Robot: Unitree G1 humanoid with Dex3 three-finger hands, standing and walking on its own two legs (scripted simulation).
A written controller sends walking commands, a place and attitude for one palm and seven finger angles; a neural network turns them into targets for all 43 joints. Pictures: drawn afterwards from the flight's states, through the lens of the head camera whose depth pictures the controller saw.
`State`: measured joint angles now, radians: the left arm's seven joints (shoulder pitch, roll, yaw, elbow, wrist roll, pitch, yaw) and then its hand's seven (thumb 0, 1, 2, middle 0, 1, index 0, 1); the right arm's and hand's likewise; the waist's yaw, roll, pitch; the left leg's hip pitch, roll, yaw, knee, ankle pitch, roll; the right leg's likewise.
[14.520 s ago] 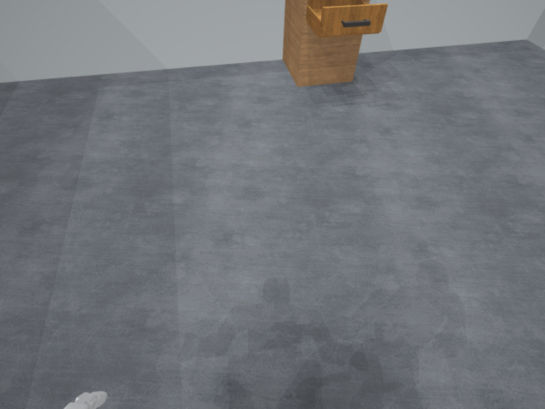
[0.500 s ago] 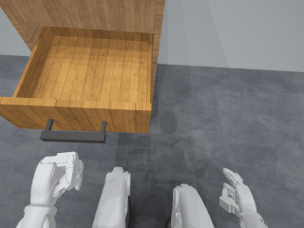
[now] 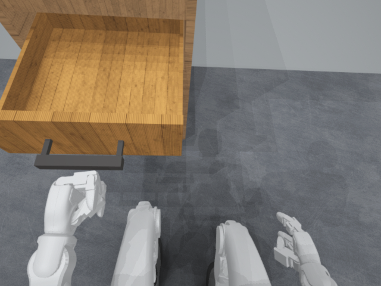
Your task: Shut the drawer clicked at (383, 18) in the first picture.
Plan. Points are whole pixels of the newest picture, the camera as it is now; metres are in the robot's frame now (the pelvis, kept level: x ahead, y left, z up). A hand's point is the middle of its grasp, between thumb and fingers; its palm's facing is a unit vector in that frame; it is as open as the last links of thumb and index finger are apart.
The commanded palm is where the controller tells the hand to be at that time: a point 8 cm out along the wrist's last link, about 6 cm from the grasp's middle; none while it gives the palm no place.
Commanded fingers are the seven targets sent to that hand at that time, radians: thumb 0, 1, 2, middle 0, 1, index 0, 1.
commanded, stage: bring the fist close to the handle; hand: left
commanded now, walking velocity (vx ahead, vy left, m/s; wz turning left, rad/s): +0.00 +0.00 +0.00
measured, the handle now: (82, 153) +0.35 +0.25 +0.00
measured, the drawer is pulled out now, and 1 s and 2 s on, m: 0.27 0.22 0.09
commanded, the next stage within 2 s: push the drawer shut in 0.22 s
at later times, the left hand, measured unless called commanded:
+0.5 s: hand (97, 194) +0.28 +0.20 +0.01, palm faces +0.06 -1.00 -0.06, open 3.2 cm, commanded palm +0.27 +0.25 +0.01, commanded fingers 0.00 0.90 0.90 -1.40 -1.60 -1.40 -1.60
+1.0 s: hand (101, 170) +0.32 +0.21 +0.00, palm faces +0.05 -1.00 -0.06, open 2.9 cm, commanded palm +0.34 +0.23 +0.01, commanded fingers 0.00 0.90 0.90 -1.40 -1.60 -1.40 -1.60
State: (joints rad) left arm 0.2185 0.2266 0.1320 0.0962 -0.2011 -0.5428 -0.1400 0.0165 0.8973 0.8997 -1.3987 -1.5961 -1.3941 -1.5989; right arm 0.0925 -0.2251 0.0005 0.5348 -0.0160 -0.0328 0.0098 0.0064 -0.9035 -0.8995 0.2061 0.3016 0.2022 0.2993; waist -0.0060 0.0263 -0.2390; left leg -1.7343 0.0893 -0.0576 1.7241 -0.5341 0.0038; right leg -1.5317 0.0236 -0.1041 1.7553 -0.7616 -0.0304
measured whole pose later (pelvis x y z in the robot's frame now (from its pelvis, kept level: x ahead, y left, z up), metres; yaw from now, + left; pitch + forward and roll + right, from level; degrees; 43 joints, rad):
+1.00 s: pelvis -0.02 +0.01 +0.00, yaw -1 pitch +30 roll -6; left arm -0.11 0.28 0.17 0.35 -0.17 -0.51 -0.13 -0.04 0.85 0.98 -1.40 -1.60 -1.40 -1.60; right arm 0.11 -0.25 0.04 0.58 -0.02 -0.03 -0.03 0.00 -0.90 -0.90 0.21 0.30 0.20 0.30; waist -0.01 0.01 -0.22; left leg -1.76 0.05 -0.08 1.72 -0.50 0.01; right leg -1.56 0.03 -0.10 1.75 -0.72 -0.02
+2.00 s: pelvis -0.01 +0.00 -0.01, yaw -3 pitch +33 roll -6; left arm -0.62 0.42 0.32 0.83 -0.13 -0.51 -0.17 -0.03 0.86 0.97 -1.40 -1.60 -1.40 -1.60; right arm 0.18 -0.26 0.04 0.62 -0.04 0.08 -0.02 0.00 -0.90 -0.90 0.21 0.30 0.20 0.30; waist -0.08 0.02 -0.20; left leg -1.80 0.06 -0.09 1.75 -0.53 0.00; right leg -1.61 0.06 -0.10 1.76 -0.73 -0.02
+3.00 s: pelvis -0.02 +0.00 -0.04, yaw -5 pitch +36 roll -8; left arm -1.04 0.67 0.42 1.08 -0.03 -0.39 -0.19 -0.07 0.75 1.02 -1.40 -1.60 -1.40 -1.60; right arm 0.24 -0.25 0.10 0.63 -0.06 0.12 -0.01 0.00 -0.90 -0.90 0.21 0.30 0.20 0.30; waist -0.18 0.00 -0.15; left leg -1.95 0.07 -0.13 1.82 -0.52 -0.01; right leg -1.75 0.08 -0.13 1.83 -0.71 -0.03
